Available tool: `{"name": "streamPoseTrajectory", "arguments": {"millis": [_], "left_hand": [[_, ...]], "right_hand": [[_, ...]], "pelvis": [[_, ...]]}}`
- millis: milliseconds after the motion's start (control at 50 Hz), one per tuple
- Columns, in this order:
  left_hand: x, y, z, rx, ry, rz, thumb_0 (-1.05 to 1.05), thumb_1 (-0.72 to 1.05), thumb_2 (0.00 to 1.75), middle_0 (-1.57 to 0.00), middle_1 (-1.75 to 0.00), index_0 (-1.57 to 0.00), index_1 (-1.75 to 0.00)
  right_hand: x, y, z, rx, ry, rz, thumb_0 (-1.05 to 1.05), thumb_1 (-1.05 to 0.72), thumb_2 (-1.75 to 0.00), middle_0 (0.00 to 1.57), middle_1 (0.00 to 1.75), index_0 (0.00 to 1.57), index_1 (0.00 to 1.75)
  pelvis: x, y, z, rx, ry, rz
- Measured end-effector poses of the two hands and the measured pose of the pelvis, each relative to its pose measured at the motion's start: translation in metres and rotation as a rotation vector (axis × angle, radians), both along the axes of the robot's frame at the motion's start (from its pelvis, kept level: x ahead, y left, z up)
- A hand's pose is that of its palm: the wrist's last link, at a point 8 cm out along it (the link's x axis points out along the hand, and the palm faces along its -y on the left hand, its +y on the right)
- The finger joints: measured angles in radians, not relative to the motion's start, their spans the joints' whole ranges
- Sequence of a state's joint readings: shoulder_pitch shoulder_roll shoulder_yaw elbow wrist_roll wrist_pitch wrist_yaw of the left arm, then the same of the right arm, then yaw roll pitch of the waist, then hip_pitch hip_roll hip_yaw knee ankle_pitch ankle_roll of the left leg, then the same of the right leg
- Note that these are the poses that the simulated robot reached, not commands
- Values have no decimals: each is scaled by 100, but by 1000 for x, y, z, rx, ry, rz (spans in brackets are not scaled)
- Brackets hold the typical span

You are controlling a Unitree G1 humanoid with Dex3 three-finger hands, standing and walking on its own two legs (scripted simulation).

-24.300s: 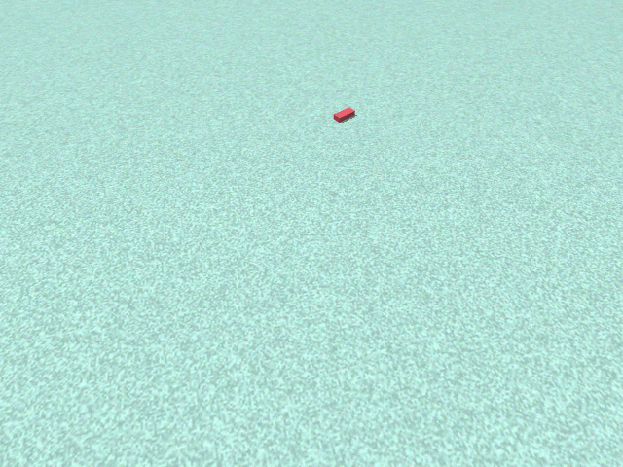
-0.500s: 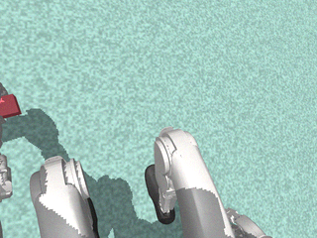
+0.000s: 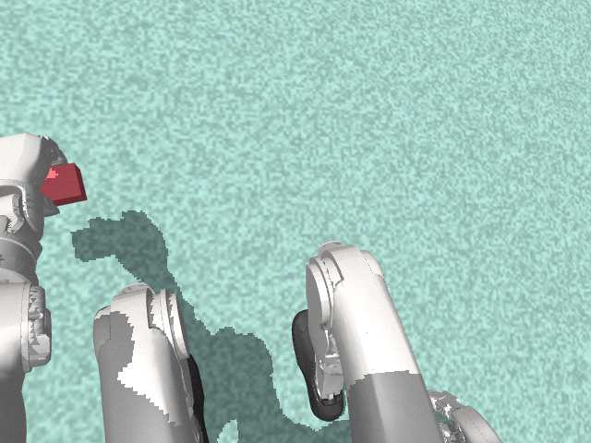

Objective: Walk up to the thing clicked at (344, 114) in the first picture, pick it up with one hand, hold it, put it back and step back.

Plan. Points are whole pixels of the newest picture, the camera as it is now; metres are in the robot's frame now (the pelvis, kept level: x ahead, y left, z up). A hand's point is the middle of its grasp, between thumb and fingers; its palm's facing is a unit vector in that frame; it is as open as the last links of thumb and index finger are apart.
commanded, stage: lift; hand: left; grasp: from above
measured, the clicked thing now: (34, 190) +0.48 +0.29 -0.19
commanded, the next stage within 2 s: hold in 1.56 s
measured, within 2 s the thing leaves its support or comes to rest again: neither
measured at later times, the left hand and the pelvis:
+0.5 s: hand out of the picture +0.40 +0.29 -0.01, palm faces -0.42 -0.10 -0.90, open 7.8 cm; pelvis +0.00 +0.00 +0.09, yaw +3 degrees
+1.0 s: hand out of the picture +0.35 +0.27 +0.20, palm faces -0.41 -0.13 -0.90, open 7.8 cm; pelvis +0.02 +0.00 +0.28, yaw +5 degrees
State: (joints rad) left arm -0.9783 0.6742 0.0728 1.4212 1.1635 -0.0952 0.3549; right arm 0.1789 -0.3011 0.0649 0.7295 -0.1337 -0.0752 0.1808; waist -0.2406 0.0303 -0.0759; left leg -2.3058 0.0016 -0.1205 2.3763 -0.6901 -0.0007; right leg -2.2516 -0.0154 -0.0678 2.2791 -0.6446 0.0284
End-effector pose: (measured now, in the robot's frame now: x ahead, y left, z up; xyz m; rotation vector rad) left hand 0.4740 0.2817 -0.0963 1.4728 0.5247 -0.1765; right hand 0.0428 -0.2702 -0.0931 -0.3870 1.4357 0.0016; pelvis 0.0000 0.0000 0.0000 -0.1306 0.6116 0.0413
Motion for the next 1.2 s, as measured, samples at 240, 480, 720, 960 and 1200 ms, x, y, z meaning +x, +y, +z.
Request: {"name": "streamPoseTrajectory", "arguments": {"millis": [240,480,720,960,1200], "left_hand": [[-23,15,57,14,16,-5,-1,35,16,-88,-25,-93,-24],[-62,13,135,-7,0,-35,-1,34,19,-85,-32,-90,-30],[-96,9,232,-15,-26,-6,-1,34,20,-84,-33,-90,-30],[-116,-8,337,-17,-19,9,-1,32,20,-87,-31,-92,-28],[-113,-20,403,-19,1,22,-1,33,19,-87,-32,-92,-29]], "right_hand": [[12,-1,25,-9,-31,-57,0,-91,-90,21,30,20,30],[53,2,73,-17,-170,-62,1,-91,-90,21,30,20,30],[94,19,150,3,-311,-93,1,-91,-90,21,30,20,30],[107,27,242,25,-381,-139,1,-91,-90,21,30,20,30],[101,17,311,-6,-389,-186,1,-91,-90,21,30,20,30]], "pelvis": [[-1,2,34,14,14,21],[-4,4,88,29,-13,32],[0,4,169,55,-88,45],[17,3,262,94,-208,45],[39,3,330,110,-306,37]]}}
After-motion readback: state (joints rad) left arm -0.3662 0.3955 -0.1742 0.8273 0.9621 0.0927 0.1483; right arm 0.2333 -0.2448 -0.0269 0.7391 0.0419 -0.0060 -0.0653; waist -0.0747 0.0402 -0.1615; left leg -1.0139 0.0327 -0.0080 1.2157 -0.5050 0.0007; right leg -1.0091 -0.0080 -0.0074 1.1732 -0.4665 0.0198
